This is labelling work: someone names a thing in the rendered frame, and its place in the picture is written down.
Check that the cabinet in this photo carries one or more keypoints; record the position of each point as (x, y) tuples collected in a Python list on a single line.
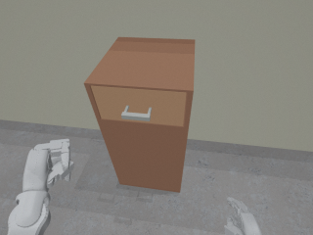
[(147, 155)]

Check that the robot left forearm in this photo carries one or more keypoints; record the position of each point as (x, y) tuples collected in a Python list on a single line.
[(31, 216)]

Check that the robot left hand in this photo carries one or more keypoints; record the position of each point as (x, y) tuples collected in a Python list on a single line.
[(39, 163)]

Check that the handle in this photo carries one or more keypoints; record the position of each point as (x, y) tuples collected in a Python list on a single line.
[(136, 116)]

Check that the drawer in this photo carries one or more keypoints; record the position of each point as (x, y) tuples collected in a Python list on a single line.
[(168, 107)]

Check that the robot right hand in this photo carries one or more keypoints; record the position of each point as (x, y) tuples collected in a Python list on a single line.
[(245, 225)]

